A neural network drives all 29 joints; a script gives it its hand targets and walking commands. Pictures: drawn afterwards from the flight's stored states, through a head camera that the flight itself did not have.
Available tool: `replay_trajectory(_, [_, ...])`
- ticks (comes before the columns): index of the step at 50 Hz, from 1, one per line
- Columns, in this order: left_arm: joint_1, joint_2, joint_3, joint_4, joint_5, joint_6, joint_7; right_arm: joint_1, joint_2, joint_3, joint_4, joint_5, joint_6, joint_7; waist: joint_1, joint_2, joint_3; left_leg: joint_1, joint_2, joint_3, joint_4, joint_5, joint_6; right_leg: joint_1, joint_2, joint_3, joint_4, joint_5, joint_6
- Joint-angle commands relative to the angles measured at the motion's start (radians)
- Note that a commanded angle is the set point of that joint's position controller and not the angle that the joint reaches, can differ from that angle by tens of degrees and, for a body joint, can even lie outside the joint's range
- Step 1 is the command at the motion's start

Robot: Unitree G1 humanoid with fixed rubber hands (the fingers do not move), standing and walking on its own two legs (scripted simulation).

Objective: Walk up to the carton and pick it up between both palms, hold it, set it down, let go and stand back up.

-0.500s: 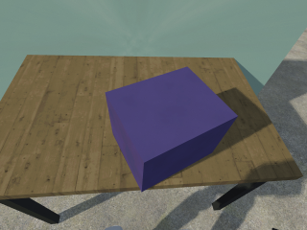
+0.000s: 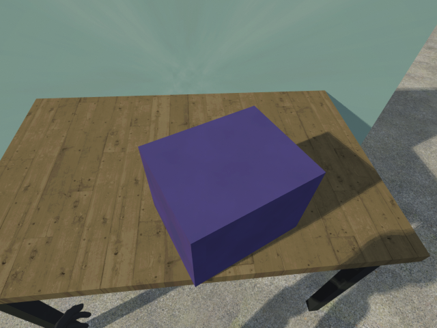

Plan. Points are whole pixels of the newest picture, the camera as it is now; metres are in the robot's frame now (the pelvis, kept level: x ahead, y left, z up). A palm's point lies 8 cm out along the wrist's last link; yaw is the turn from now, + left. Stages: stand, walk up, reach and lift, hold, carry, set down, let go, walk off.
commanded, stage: walk up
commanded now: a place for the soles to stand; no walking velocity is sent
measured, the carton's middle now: (226, 191) +0.39 +0.00 +0.01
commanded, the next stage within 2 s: none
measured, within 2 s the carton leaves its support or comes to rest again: neither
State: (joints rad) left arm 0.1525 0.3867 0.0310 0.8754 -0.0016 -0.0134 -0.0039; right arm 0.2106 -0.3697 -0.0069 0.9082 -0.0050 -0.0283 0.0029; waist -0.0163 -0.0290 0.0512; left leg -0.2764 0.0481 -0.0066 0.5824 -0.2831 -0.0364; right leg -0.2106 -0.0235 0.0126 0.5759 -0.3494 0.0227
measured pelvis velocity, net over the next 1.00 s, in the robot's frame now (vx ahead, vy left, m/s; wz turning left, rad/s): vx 0.00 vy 0.01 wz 0.05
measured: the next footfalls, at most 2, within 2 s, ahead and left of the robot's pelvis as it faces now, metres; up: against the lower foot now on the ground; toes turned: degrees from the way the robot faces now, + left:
none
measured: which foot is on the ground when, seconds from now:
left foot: down 0.00-1.00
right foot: down 0.00-1.00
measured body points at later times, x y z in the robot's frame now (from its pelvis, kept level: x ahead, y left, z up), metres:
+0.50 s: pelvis -0.02 +0.00 +0.01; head -0.01 +0.00 +0.46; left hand +0.04 +0.32 -0.11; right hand +0.08 -0.30 -0.11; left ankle +0.01 +0.15 -0.73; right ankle -0.02 -0.14 -0.73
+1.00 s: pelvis +0.00 +0.01 +0.02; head +0.00 +0.02 +0.46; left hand +0.08 +0.32 -0.11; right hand +0.11 -0.29 -0.10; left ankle +0.01 +0.15 -0.73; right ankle -0.02 -0.14 -0.73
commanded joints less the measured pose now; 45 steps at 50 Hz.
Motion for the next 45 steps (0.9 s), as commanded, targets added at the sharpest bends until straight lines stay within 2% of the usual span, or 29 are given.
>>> replay_trajectory(1, [-0.032, 0.183, 0.043, -0.028, 0.001, -0.008, 0.008, -0.057, -0.231, -0.051, -0.038, 0.001, -0.021, -0.019, 0.017, 0.093, -0.073, 0.056, 0.114, -0.099, -0.109, 0.432, 0.123, 0.047, -0.071, 0.019, -0.072, 0.314, -0.067])
replay_trajectory(2, [-0.021, 0.181, 0.044, -0.014, 0.003, -0.009, 0.006, -0.072, -0.232, -0.054, -0.043, -0.003, -0.022, -0.019, 0.027, 0.107, -0.092, 0.044, 0.108, -0.105, -0.114, 0.379, 0.123, 0.038, -0.054, 0.012, -0.085, 0.255, -0.064])
replay_trajectory(3, [-0.028, 0.193, 0.039, -0.004, 0.012, -0.009, 0.002, -0.081, -0.221, -0.049, -0.046, 0.003, -0.023, -0.016, 0.022, 0.055, -0.097, 0.055, 0.110, -0.101, -0.124, 0.324, 0.113, 0.057, -0.056, 0.019, -0.114, 0.224, -0.058])
replay_trajectory(4, [-0.055, 0.189, 0.047, 0.007, 0.008, -0.007, -0.003, -0.069, -0.230, -0.046, -0.027, -0.002, -0.022, -0.015, 0.020, 0.053, -0.081, 0.050, 0.100, -0.087, -0.132, 0.273, 0.103, 0.058, -0.060, 0.025, -0.129, 0.211, -0.060])
replay_trajectory(7, [-0.064, 0.195, 0.048, 0.020, 0.005, -0.010, -0.006, -0.074, -0.229, -0.045, -0.008, -0.010, -0.023, -0.013, 0.010, 0.073, -0.089, 0.082, 0.087, -0.059, -0.139, 0.303, 0.088, 0.047, -0.081, 0.044, -0.178, 0.200, -0.062])
replay_trajectory(8, [-0.070, 0.202, 0.052, 0.041, 0.006, -0.015, -0.006, -0.092, -0.212, -0.047, -0.003, 0.000, -0.018, -0.010, 0.005, 0.022, -0.083, 0.063, 0.070, -0.082, -0.146, 0.246, 0.085, 0.047, -0.077, 0.034, -0.182, 0.143, -0.064])
replay_trajectory(9, [-0.071, 0.192, 0.042, 0.031, 0.009, -0.010, -0.004, -0.111, -0.225, -0.041, -0.004, -0.008, -0.020, -0.009, 0.010, 0.052, -0.087, 0.078, 0.073, -0.054, -0.133, 0.265, 0.084, 0.052, -0.087, 0.052, -0.213, 0.176, -0.064])
replay_trajectory(10, [-0.099, 0.192, 0.042, 0.044, 0.007, -0.009, -0.003, -0.101, -0.211, -0.039, 0.020, -0.004, -0.016, -0.010, 0.004, 0.017, -0.068, 0.077, 0.069, -0.069, -0.168, 0.223, 0.078, 0.034, -0.089, 0.041, -0.205, 0.131, -0.067])
replay_trajectory(11, [-0.070, 0.174, 0.040, 0.041, 0.001, -0.006, -0.007, -0.140, -0.195, -0.031, 0.011, 0.000, -0.017, -0.007, 0.016, 0.032, -0.025, 0.057, 0.071, -0.084, -0.193, 0.111, 0.082, -0.014, -0.089, 0.058, -0.238, 0.090, -0.061])
replay_trajectory(13, [-0.112, 0.187, 0.036, 0.060, 0.008, -0.005, -0.011, -0.147, -0.220, -0.036, 0.027, -0.003, -0.012, 0.000, 0.007, 0.050, -0.020, 0.054, 0.062, -0.079, -0.220, -0.008, 0.069, -0.021, -0.083, 0.057, -0.261, -0.027, -0.062])
replay_trajectory(14, [-0.113, 0.180, 0.039, 0.066, 0.011, -0.005, -0.014, -0.147, -0.224, -0.035, 0.030, -0.008, -0.011, 0.001, 0.011, 0.021, -0.014, 0.035, 0.068, -0.091, -0.232, -0.039, 0.079, -0.011, -0.093, 0.059, -0.293, -0.038, -0.064])
replay_trajectory(16, [-0.102, 0.187, 0.048, 0.069, 0.016, -0.012, -0.014, -0.131, -0.230, -0.039, 0.046, -0.013, -0.014, 0.005, 0.004, 0.013, -0.037, 0.070, 0.074, -0.085, -0.224, -0.004, 0.080, -0.001, -0.096, 0.067, -0.301, -0.023, -0.062])
replay_trajectory(17, [-0.110, 0.199, 0.033, 0.079, 0.018, -0.015, -0.012, -0.121, -0.212, -0.044, 0.052, -0.010, -0.013, 0.004, -0.011, -0.025, -0.049, 0.101, 0.063, -0.074, -0.214, 0.056, 0.073, -0.010, -0.101, 0.062, -0.293, -0.020, -0.055])
replay_trajectory(18, [-0.096, 0.193, 0.031, 0.084, 0.009, -0.015, -0.011, -0.119, -0.211, -0.044, 0.057, -0.007, -0.013, 0.000, -0.004, -0.049, -0.062, 0.113, 0.063, -0.081, -0.212, 0.105, 0.075, -0.003, -0.101, 0.063, -0.303, 0.017, -0.055])
replay_trajectory(19, [-0.085, 0.196, 0.030, 0.092, 0.008, -0.019, -0.013, -0.129, -0.219, -0.037, 0.059, -0.010, -0.015, 0.000, 0.007, -0.004, -0.083, 0.106, 0.073, -0.085, -0.226, 0.106, 0.067, 0.020, -0.103, 0.043, -0.287, 0.016, -0.050])
replay_trajectory(21, [-0.070, 0.190, 0.026, 0.109, 0.008, -0.016, -0.010, -0.131, -0.226, -0.041, 0.071, -0.010, -0.016, -0.002, 0.002, -0.005, -0.071, 0.108, 0.063, -0.090, -0.235, 0.096, 0.065, 0.029, -0.101, 0.044, -0.290, 0.070, -0.052])
replay_trajectory(22, [-0.049, 0.179, 0.025, 0.117, 0.003, -0.013, -0.008, -0.154, -0.215, -0.029, 0.080, -0.006, -0.019, -0.003, 0.021, 0.007, -0.063, 0.075, 0.082, -0.111, -0.249, 0.099, 0.077, 0.050, -0.097, 0.036, -0.274, 0.079, -0.043])
replay_trajectory(24, [-0.052, 0.163, 0.021, 0.116, 0.007, -0.012, -0.007, -0.156, -0.224, -0.031, 0.087, -0.006, -0.016, -0.001, 0.016, 0.010, -0.056, 0.086, 0.071, -0.088, -0.244, 0.075, 0.078, 0.031, -0.093, 0.037, -0.291, 0.065, -0.050])
replay_trajectory(26, [-0.085, 0.181, 0.025, 0.122, 0.006, -0.012, -0.003, -0.132, -0.217, -0.029, 0.100, -0.011, -0.015, -0.002, 0.001, 0.058, -0.031, 0.059, 0.075, -0.105, -0.265, 0.071, 0.063, 0.036, -0.101, 0.032, -0.277, 0.082, -0.055])
replay_trajectory(27, [-0.070, 0.175, 0.025, 0.122, 0.006, -0.016, -0.005, -0.132, -0.221, -0.024, 0.109, -0.015, -0.014, -0.003, 0.008, 0.027, -0.038, 0.069, 0.074, -0.104, -0.268, 0.046, 0.069, 0.027, -0.099, 0.021, -0.282, 0.088, -0.047])
replay_trajectory(28, [-0.069, 0.166, 0.016, 0.117, 0.007, -0.014, -0.006, -0.142, -0.239, -0.029, 0.101, -0.015, -0.013, -0.003, 0.007, 0.088, -0.051, 0.075, 0.079, -0.102, -0.269, 0.045, 0.080, 0.027, -0.089, 0.030, -0.287, 0.078, -0.048])
replay_trajectory(29, [-0.045, 0.172, 0.025, 0.137, 0.012, -0.018, -0.003, -0.144, -0.219, -0.033, 0.101, -0.010, -0.013, -0.002, 0.013, 0.053, -0.078, 0.099, 0.087, -0.108, -0.264, 0.079, 0.078, 0.052, -0.091, 0.012, -0.286, 0.085, -0.046])
replay_trajectory(34, [-0.049, 0.184, 0.026, 0.150, 0.008, -0.021, -0.002, -0.115, -0.211, -0.025, 0.106, -0.003, -0.017, -0.008, 0.010, 0.001, -0.083, 0.132, 0.080, -0.075, -0.207, 0.337, 0.069, 0.093, -0.108, 0.009, -0.286, 0.268, -0.038])
replay_trajectory(35, [-0.055, 0.183, 0.028, 0.147, 0.006, -0.020, -0.001, -0.134, -0.212, -0.022, 0.104, 0.001, -0.018, -0.008, 0.003, 0.009, -0.109, 0.164, 0.094, -0.082, -0.191, 0.391, 0.077, 0.094, -0.105, -0.001, -0.272, 0.309, -0.037])
replay_trajectory(36, [-0.047, 0.170, 0.031, 0.153, -0.001, -0.017, 0.000, -0.119, -0.217, -0.032, 0.114, -0.008, -0.018, -0.009, 0.018, 0.033, -0.125, 0.141, 0.083, -0.064, -0.196, 0.415, 0.078, 0.123, -0.111, 0.000, -0.277, 0.324, -0.041])
replay_trajectory(40, [-0.049, 0.159, 0.023, 0.160, 0.002, -0.013, 0.003, -0.118, -0.210, -0.036, 0.107, -0.009, -0.012, -0.012, 0.008, 0.064, -0.135, 0.156, 0.082, -0.066, -0.196, 0.447, 0.073, 0.116, -0.100, -0.009, -0.258, 0.311, -0.031])
replay_trajectory(41, [-0.051, 0.150, 0.021, 0.162, 0.000, -0.010, 0.002, -0.142, -0.213, -0.028, 0.120, -0.012, -0.014, -0.013, 0.017, 0.077, -0.131, 0.138, 0.091, -0.078, -0.206, 0.398, 0.076, 0.133, -0.103, -0.010, -0.271, 0.302, -0.029])
replay_trajectory(42, [-0.064, 0.174, 0.027, 0.159, 0.004, -0.008, 0.005, -0.142, -0.204, -0.029, 0.119, 0.000, -0.012, -0.014, 0.004, 0.047, -0.104, 0.133, 0.088, -0.083, -0.226, 0.361, 0.073, 0.124, -0.097, -0.022, -0.268, 0.281, -0.031])
replay_trajectory(45, [-0.084, 0.177, 0.031, 0.150, 0.001, -0.005, 0.003, -0.134, -0.209, -0.031, 0.123, -0.002, -0.011, -0.014, 0.009, 0.049, -0.105, 0.139, 0.096, -0.087, -0.231, 0.419, 0.082, 0.124, -0.092, -0.035, -0.246, 0.264, -0.028])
